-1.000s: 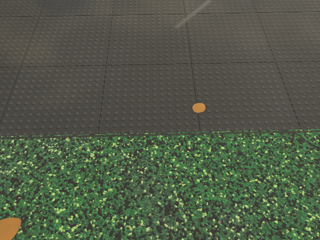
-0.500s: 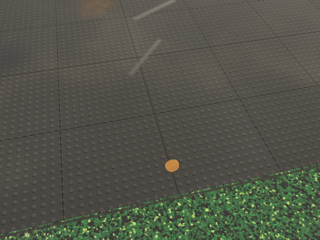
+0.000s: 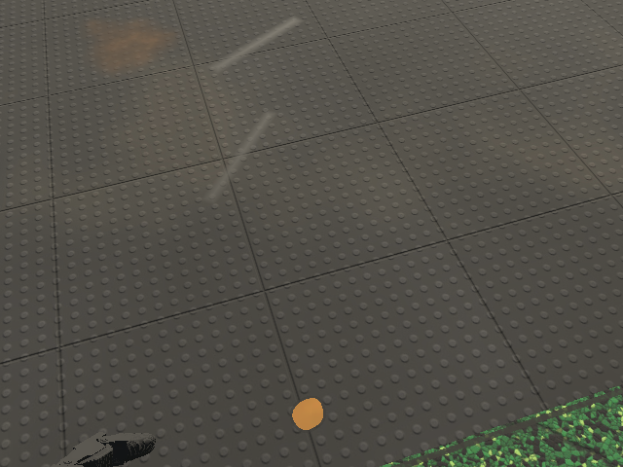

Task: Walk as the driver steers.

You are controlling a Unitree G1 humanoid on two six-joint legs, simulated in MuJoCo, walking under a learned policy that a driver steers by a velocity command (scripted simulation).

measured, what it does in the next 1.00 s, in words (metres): walks ahead, turning left: left foot, then right foot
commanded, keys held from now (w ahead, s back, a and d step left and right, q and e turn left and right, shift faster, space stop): w+q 0.76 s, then w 0.24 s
